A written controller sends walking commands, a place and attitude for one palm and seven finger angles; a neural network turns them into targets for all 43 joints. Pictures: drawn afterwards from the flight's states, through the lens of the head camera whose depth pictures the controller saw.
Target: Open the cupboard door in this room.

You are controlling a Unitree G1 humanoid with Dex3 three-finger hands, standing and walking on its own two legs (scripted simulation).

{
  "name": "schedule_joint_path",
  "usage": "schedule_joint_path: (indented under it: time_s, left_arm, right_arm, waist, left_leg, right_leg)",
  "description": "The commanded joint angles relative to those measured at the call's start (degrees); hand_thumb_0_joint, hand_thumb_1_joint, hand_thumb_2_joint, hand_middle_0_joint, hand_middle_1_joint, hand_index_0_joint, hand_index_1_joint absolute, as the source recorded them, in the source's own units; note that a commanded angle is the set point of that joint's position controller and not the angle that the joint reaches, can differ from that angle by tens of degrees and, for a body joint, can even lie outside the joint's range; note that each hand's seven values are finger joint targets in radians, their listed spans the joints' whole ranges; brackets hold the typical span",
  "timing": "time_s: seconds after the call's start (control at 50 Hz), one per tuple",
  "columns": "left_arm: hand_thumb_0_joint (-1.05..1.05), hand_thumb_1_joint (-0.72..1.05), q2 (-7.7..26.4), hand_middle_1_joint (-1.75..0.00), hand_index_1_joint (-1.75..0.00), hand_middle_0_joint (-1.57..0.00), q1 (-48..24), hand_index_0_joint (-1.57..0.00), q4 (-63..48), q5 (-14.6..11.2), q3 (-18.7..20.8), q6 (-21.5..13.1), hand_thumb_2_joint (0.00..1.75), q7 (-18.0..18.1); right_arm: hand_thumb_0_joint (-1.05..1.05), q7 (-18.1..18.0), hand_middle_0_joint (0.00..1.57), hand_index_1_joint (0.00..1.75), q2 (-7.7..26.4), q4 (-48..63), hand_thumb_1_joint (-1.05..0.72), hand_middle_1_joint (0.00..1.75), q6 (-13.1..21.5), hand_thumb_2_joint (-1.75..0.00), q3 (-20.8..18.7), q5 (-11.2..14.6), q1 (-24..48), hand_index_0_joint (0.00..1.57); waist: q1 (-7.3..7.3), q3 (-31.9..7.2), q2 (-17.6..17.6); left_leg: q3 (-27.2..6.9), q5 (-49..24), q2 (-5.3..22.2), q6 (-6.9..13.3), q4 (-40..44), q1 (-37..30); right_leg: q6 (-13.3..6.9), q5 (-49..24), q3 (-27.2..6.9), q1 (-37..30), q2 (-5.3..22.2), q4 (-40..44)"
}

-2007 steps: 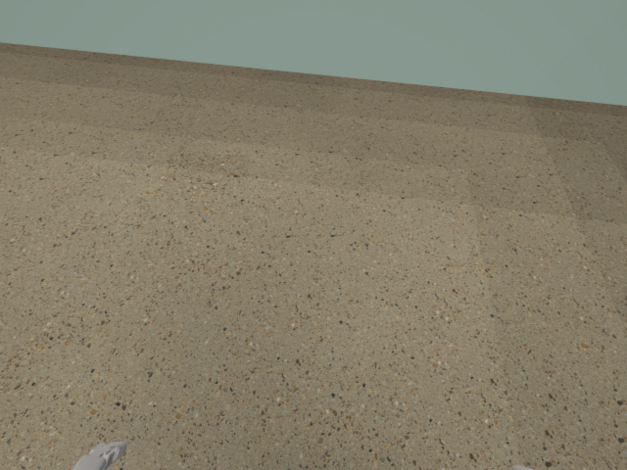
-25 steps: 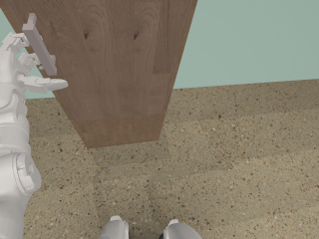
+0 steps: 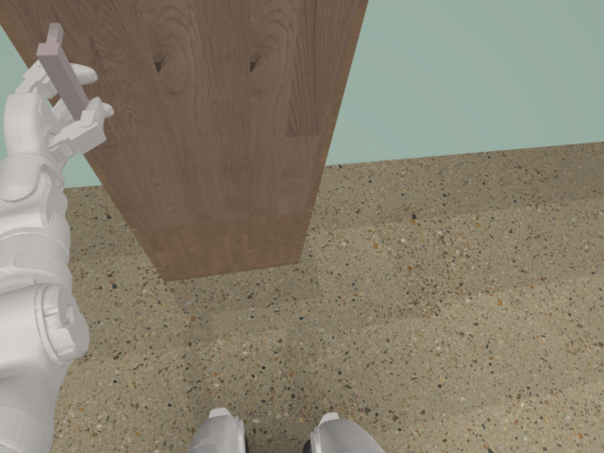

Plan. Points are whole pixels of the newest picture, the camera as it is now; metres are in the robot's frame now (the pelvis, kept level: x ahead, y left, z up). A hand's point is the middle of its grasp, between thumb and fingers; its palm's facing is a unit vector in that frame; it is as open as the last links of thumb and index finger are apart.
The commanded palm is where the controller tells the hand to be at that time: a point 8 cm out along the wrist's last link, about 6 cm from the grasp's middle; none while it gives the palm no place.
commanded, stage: pull the door open along its arc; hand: left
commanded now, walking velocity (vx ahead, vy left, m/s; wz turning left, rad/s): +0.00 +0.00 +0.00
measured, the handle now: (76, 87) +0.56 +0.25 +0.10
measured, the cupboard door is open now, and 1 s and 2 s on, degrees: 0 36 44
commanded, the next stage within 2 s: open thumb and fingers to let go in 1.10 s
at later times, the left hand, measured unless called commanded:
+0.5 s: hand (103, 159) +0.46 +0.20 +0.09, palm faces +0.09 -1.00 +0.01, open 5.8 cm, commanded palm +0.40 +0.24 +0.09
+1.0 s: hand (203, 255) +0.33 +0.09 +0.10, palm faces +0.51 -0.86 +0.01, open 6.0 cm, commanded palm +0.27 +0.11 +0.09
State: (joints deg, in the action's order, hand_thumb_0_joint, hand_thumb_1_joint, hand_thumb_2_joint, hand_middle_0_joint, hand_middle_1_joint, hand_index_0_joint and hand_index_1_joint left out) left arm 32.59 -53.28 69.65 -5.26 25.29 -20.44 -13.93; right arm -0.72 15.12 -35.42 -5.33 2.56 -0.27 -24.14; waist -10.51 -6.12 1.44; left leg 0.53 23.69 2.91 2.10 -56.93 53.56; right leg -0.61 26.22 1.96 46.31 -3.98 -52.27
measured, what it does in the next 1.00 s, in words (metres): stands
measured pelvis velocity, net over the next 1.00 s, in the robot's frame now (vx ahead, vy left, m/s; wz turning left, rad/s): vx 0.01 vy -0.04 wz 0.07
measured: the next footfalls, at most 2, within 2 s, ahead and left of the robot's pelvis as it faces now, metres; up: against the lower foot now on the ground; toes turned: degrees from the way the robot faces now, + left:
none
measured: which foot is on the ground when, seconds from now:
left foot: down 0.00-1.00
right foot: down 0.00-1.00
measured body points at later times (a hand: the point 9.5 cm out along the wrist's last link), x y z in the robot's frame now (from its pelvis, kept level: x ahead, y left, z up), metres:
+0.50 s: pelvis +0.01 -0.01 +0.01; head +0.09 +0.01 +0.45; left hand +0.45 +0.26 +0.09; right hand +0.04 -0.27 -0.10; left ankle +0.03 +0.09 -0.68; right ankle -0.02 -0.12 -0.68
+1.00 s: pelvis +0.01 -0.04 +0.02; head +0.03 -0.04 +0.47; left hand +0.30 +0.13 +0.10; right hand +0.20 -0.24 -0.08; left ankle +0.03 +0.09 -0.68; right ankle -0.02 -0.12 -0.68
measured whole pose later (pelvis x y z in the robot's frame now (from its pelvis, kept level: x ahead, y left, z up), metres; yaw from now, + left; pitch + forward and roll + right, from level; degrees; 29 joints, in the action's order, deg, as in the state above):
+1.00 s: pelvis +0.01 -0.04 +0.02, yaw +4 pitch +9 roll +0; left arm -6.0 -2.0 9.9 3.2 -5.8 -7.4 33.7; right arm 2.3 10.6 -30.2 -4.5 0.5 -3.1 -11.9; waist -0.2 -8.1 1.8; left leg -1.1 22.6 0.6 -0.5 -49.9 36.0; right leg -3.1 28.4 3.6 29.7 -2.0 -49.4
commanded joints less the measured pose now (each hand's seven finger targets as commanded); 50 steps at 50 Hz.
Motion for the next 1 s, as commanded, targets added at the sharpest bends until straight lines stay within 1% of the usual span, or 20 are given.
schedule_joint_path:
  time_s: [0.0,0.04,0.08,0.1,0.12,0.2,0.28,0.42,0.5,0.52,0.56,0.64,0.72,0.74,0.76,0.82,0.84,0.92,0.94,0.98]
  left_arm:
    - [0.00,0.90,18.87,-1.35,-1.35,-0.40,-25.41,-0.40,-12.87,-0.09,2.99,-3.47,0.90,1.81]
    - [0.00,0.90,20.12,-1.35,-1.35,-0.40,-24.06,-0.40,-12.24,0.45,4.22,-3.67,0.90,2.65]
    - [0.00,0.90,19.18,-1.35,-1.35,-0.40,-24.07,-0.40,-12.58,0.74,3.02,-3.89,0.90,2.61]
    - [0.00,0.90,15.18,-1.35,-1.35,-0.40,-25.08,-0.40,-12.81,0.35,0.06,-3.81,0.90,2.36]
    - [0.00,0.90,12.52,-1.35,-1.35,-0.40,-25.15,-0.40,-13.76,-0.33,-1.05,-3.97,0.90,2.34]
    - [0.00,0.90,12.65,-1.35,-1.35,-0.40,-20.02,-0.40,-16.00,-1.46,0.25,-4.36,0.90,2.22]
    - [0.00,0.90,10.44,-1.35,-1.35,-0.40,-13.26,-0.40,-20.94,-2.53,-0.32,-4.48,0.90,1.75]
    - [0.00,0.90,3.17,-1.35,-1.35,-0.40,4.86,-0.40,-30.95,-6.06,-3.07,-2.02,0.90,1.54]
    - [0.00,0.90,-1.28,-1.35,-1.35,-0.40,14.19,-0.40,-38.60,-7.86,-5.31,-0.89,0.90,2.23]
    - [0.00,0.90,-2.73,-1.35,-1.35,-0.40,13.73,-0.40,-43.85,-11.41,2.58,-0.17,0.90,10.74]
    - [0.00,0.90,-10.75,-1.35,-1.35,-0.40,21.04,-0.40,-47.21,-9.65,-3.33,1.36,0.90,18.14]
    - [0.00,0.90,-16.64,-1.35,-1.35,-0.40,27.65,-0.40,-56.86,-4.61,-7.95,2.27,0.90,28.94]
    - [0.00,0.90,-26.22,-1.35,-1.35,-0.40,31.94,-0.40,-64.33,1.64,-16.50,4.66,0.90,39.12]
    - [0.00,0.90,-27.56,-1.35,-1.35,-0.40,32.14,-0.40,-65.80,3.69,-18.70,5.36,0.90,41.43]
    - [0.00,0.90,-29.72,-1.35,-1.35,-0.40,33.63,-0.40,-67.20,5.26,-20.89,6.26,0.90,43.24]
    - [0.00,0.90,-34.55,-1.35,-1.35,-0.40,34.00,-0.40,-69.62,8.65,-27.45,8.28,0.90,45.87]
    - [0.00,0.90,-35.40,-1.35,-1.35,-0.40,33.60,-0.40,-70.40,9.63,-29.47,8.71,0.90,46.36]
    - [0.00,0.90,-40.66,-1.35,-1.35,-0.40,37.39,-0.40,-73.23,10.66,-35.35,9.79,0.90,47.05]
    - [0.00,0.90,-41.25,-1.35,-1.35,-0.40,38.35,-0.40,-72.82,10.78,-36.33,10.11,0.90,46.97]
    - [0.00,0.90,-42.74,-1.35,-1.35,-0.40,38.78,-0.40,-74.80,11.20,-38.40,9.96,0.90,47.00]
  right_arm:
    - [0.00,-0.59,0.20,0.30,11.18,2.74,-0.90,0.30,0.93,-0.90,-3.95,-0.06,-9.02,0.20]
    - [0.00,-0.58,0.20,0.30,11.23,2.97,-0.90,0.30,0.97,-0.90,-3.95,-0.24,-9.24,0.20]
    - [0.00,-0.63,0.20,0.30,11.01,3.13,-0.90,0.30,0.85,-0.90,-3.99,-0.04,-8.93,0.20]
    - [0.00,-0.48,0.20,0.30,10.61,3.15,-0.90,0.30,1.04,-0.90,-3.94,0.02,-8.66,0.20]
    - [0.00,-0.29,0.20,0.30,10.43,2.96,-0.90,0.30,1.25,-0.90,-4.21,-0.14,-8.79,0.20]
    - [0.00,-0.03,0.20,0.30,10.80,3.33,-0.90,0.30,1.27,-0.90,-4.61,-0.08,-8.41,0.20]
    - [0.00,0.35,0.20,0.30,10.24,4.49,-0.90,0.30,1.14,-0.90,-4.96,0.40,-7.15,0.20]
    - [0.00,0.91,0.20,0.30,9.00,7.80,-0.90,0.30,1.23,-0.90,-5.31,1.73,-3.33,0.20]
    - [0.00,1.16,0.20,0.30,8.34,9.40,-0.90,0.30,2.12,-0.90,-5.43,2.32,-0.82,0.20]
    - [0.00,1.18,0.20,0.30,6.51,9.66,-0.90,0.30,2.93,-0.90,-5.41,1.71,1.78,0.20]
    - [0.00,2.11,0.20,0.30,6.23,9.73,-0.90,0.30,4.46,-0.90,-5.26,1.42,2.76,0.20]
    - [0.00,3.45,0.20,0.30,5.58,9.99,-0.90,0.30,5.21,-0.90,-5.48,-0.23,4.58,0.20]
    - [0.00,4.52,0.20,0.30,4.25,10.77,-0.90,0.30,4.91,-0.90,-5.47,-1.51,8.03,0.20]
    - [0.00,4.52,0.20,0.30,4.21,10.83,-0.90,0.30,4.80,-0.90,-5.59,-1.92,8.44,0.20]
    - [0.00,4.60,0.20,0.30,3.87,11.16,-0.90,0.30,4.51,-0.90,-5.60,-2.12,9.56,0.20]
    - [0.00,4.09,0.20,0.30,3.57,11.72,-0.90,0.30,3.55,-0.90,-5.49,-2.54,11.37,0.20]
    - [0.00,3.66,0.20,0.30,3.51,11.82,-0.90,0.30,3.34,-0.90,-5.41,-2.72,11.52,0.20]
    - [0.00,2.58,0.20,0.30,2.23,12.81,-0.90,0.30,3.12,-0.90,-5.03,-2.87,14.15,0.20]
    - [0.00,2.30,0.20,0.30,2.12,12.77,-0.90,0.30,3.17,-0.90,-4.88,-2.93,14.39,0.20]
    - [0.00,2.06,0.20,0.30,1.52,12.85,-0.90,0.30,3.24,-0.90,-4.56,-2.83,15.80,0.20]
  waist:
    - [0.94,-24.52,8.28]
    - [1.03,-24.18,6.46]
    - [0.85,-24.70,7.26]
    - [-0.02,-24.23,8.10]
    - [0.06,-24.60,7.90]
    - [1.95,-27.27,8.44]
    - [3.77,-28.70,7.65]
    - [6.54,-24.34,3.53]
    - [7.44,-21.63,1.92]
    - [12.94,-21.85,2.62]
    - [10.48,-19.35,2.09]
    - [10.83,-20.60,-0.71]
    - [10.55,-19.96,0.43]
    - [9.83,-19.77,-2.05]
    - [10.15,-19.61,-0.66]
    - [8.70,-16.65,-1.76]
    - [7.87,-15.40,-3.49]
    - [8.07,-14.10,-4.10]
    - [7.55,-12.84,-6.03]
    - [7.82,-12.26,-4.67]
  left_leg:
    - [-4.42,-20.99,-0.52,-0.17,4.91,-26.65]
    - [-4.14,-20.69,-0.70,0.22,4.69,-25.21]
    - [-3.87,-20.26,-0.74,0.10,4.81,-25.26]
    - [-3.80,-19.81,-0.75,0.02,4.83,-25.81]
    - [-4.24,-19.87,-0.57,-0.17,5.04,-27.27]
    - [-3.92,-21.86,-0.58,-0.41,5.25,-29.35]
    - [-2.72,-24.21,-0.99,-0.20,5.70,-29.70]
    - [-1.05,-24.81,-1.76,0.21,8.05,-27.94]
    - [-0.51,-25.74,-2.00,0.31,9.11,-28.02]
    - [-0.19,-26.19,-2.28,-0.36,9.82,-26.36]
    - [-0.31,-26.13,-2.09,-0.82,10.00,-27.26]
    - [-0.42,-28.91,-2.16,-1.06,9.33,-27.87]
    - [-0.41,-27.87,-2.13,-1.28,9.47,-29.65]
    - [-0.90,-27.45,-1.99,-1.13,9.26,-29.47]
    - [-0.77,-26.47,-2.01,-1.26,9.60,-29.74]
    - [-1.07,-21.66,-2.10,-1.26,10.49,-29.83]
    - [-1.28,-20.72,-1.99,-1.07,10.60,-29.67]
    - [-1.08,-18.06,-2.43,-1.04,11.27,-30.10]
    - [-1.30,-17.07,-2.35,-0.90,11.36,-29.70]
    - [-1.47,-16.10,-2.57,-0.95,11.58,-29.96]
  right_leg:
    - [-0.31,-17.82,0.04,-1.92,-0.68,5.55]
    - [-0.28,-18.35,-0.27,-3.12,-0.77,5.62]
    - [-0.14,-18.45,-0.48,-3.37,-0.61,5.73]
    - [-0.10,-18.02,-0.37,-2.20,-0.65,5.89]
    - [-0.24,-17.41,0.05,-1.65,-0.81,5.88]
    - [-0.51,-18.63,0.08,-2.93,-0.87,5.77]
    - [-0.51,-22.89,-0.14,-7.39,-1.02,5.90]
    - [-0.39,-27.70,-0.04,-13.70,-0.85,7.35]
    - [-0.27,-30.81,-0.12,-15.99,-0.48,7.82]
    - [-0.29,-29.07,0.58,-17.20,-0.19,8.13]
    - [-0.01,-28.11,1.42,-15.56,-0.24,7.83]
    - [-0.08,-30.63,1.42,-17.92,0.33,6.37]
    - [-0.28,-28.93,1.56,-17.55,1.15,6.34]
    - [-0.29,-28.34,1.69,-17.66,1.18,6.29]
    - [-0.36,-27.67,1.63,-17.60,1.45,6.41]
    - [-0.56,-24.11,1.51,-16.82,1.92,8.02]
    - [-0.52,-23.68,1.27,-16.60,1.92,8.68]
    - [-0.49,-23.20,0.71,-18.19,2.84,10.50]
    - [-0.32,-22.62,0.52,-18.14,2.91,11.27]
    - [-0.37,-22.05,0.08,-18.45,3.47,11.62]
